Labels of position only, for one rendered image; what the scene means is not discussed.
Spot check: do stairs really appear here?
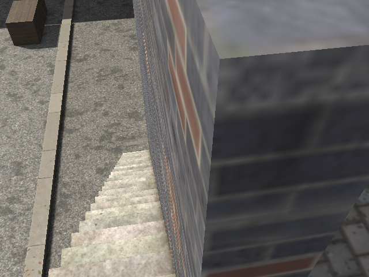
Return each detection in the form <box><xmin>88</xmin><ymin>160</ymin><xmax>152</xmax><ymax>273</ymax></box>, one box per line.
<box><xmin>48</xmin><ymin>150</ymin><xmax>176</xmax><ymax>277</ymax></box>

